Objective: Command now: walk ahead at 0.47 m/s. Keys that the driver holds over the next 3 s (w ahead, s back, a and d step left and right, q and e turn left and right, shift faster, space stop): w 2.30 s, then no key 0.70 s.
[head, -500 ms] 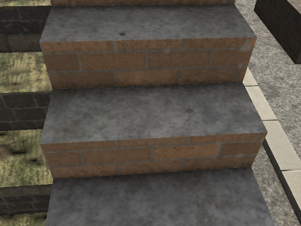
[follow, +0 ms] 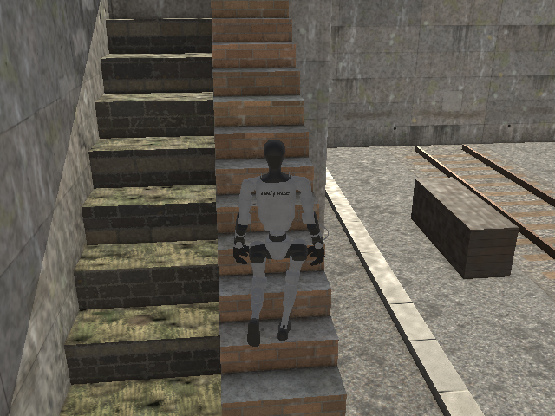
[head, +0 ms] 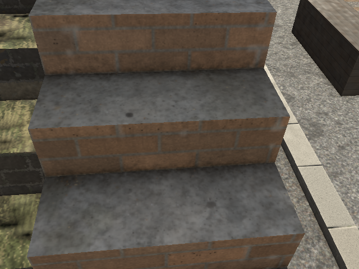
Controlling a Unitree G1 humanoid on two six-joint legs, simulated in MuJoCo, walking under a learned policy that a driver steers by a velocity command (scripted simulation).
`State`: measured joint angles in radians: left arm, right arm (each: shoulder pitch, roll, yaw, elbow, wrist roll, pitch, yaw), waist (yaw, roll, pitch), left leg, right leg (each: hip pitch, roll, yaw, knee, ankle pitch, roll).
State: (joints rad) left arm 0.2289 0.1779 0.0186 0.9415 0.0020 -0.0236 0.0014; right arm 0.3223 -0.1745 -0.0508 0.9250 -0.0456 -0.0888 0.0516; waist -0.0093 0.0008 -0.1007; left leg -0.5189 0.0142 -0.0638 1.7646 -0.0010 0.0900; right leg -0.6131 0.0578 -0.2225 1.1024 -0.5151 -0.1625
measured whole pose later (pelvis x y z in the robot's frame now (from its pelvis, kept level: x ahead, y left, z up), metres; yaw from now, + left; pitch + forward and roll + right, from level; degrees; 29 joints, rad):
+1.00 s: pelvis +0.47 -0.03 +0.37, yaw -1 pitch +1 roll -4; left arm 0.13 0.15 0.00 0.82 0.02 -0.03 -0.02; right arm 0.42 -0.17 -0.05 0.99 0.00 -0.11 0.02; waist -0.01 -0.02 -0.03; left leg -0.48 0.02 -0.05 1.60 -0.06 0.11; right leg -0.75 0.02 -0.22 1.14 -0.43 -0.13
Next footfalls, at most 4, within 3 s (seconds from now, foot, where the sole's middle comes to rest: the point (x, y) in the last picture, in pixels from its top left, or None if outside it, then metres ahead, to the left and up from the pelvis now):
0.44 left None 0.30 0.08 -0.50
0.90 right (223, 196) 0.61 -0.11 -0.31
1.42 left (139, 95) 0.83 0.14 -0.12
1.96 right None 1.11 -0.03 0.07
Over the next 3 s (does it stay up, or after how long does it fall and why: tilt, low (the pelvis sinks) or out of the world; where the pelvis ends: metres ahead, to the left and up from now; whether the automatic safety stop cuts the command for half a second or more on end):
stays up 1.27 0.14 1.02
